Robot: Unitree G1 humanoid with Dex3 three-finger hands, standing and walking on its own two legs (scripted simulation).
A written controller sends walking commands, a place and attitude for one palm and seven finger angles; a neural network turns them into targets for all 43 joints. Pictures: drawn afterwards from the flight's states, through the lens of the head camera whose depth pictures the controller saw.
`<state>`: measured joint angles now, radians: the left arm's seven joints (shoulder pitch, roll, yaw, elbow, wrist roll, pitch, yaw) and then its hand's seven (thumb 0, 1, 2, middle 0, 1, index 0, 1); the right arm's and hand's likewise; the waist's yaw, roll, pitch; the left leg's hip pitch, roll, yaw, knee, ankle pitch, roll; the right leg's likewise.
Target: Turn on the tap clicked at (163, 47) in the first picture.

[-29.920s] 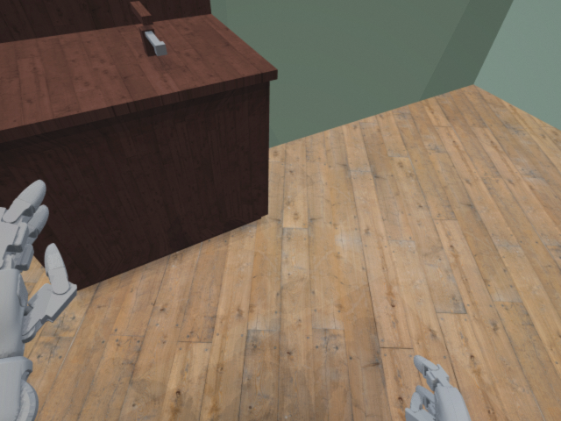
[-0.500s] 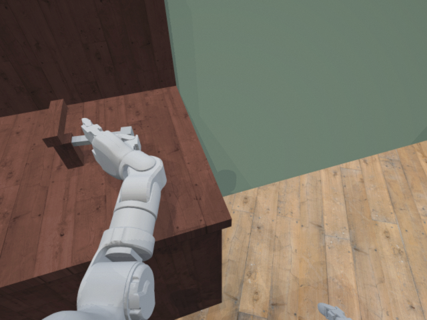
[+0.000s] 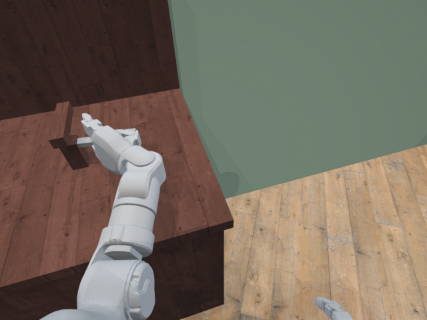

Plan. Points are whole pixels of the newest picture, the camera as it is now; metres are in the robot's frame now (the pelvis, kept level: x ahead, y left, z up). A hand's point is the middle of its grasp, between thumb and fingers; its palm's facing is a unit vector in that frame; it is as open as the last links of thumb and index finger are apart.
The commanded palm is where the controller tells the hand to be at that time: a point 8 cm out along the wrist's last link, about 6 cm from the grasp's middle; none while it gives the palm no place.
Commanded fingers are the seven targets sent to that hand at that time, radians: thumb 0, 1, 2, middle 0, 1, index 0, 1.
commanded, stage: lift the hand up off the lever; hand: left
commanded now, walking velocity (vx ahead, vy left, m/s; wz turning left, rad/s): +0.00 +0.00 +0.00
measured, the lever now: (131, 136) +0.49 +0.22 +0.09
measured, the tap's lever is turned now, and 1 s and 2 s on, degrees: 81 81 81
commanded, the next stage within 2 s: draw the hand back beside the body in 0.40 s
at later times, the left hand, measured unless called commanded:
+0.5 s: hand (135, 136) +0.40 +0.17 +0.16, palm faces +0.78 -0.62 -0.08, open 7.8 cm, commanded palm +0.35 +0.19 +0.17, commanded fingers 0.00 0.90 0.90 -0.15 -0.15 -0.15 -0.15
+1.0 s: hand (95, 176) +0.29 +0.20 +0.18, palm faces +0.30 -0.92 -0.24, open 7.7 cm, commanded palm +0.27 +0.24 +0.17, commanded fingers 0.00 0.90 0.90 -0.18 -0.23 -0.18 -0.23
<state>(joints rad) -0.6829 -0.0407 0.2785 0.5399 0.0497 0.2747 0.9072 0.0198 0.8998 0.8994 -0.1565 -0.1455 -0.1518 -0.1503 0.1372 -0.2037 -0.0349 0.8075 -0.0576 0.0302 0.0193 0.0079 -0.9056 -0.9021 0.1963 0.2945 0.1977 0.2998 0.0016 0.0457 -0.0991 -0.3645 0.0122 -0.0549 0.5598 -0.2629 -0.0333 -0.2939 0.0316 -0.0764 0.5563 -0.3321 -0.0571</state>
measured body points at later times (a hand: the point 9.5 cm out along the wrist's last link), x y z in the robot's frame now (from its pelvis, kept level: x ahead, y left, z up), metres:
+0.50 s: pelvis +0.00 +0.00 +0.00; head -0.02 -0.02 +0.45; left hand +0.36 +0.20 +0.17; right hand +0.18 -0.22 -0.11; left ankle +0.01 +0.14 -0.73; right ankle -0.03 -0.08 -0.73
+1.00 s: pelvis -0.01 +0.01 +0.01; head -0.02 -0.02 +0.46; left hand +0.27 +0.25 +0.19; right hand +0.15 -0.25 -0.09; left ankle +0.01 +0.14 -0.73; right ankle -0.03 -0.08 -0.73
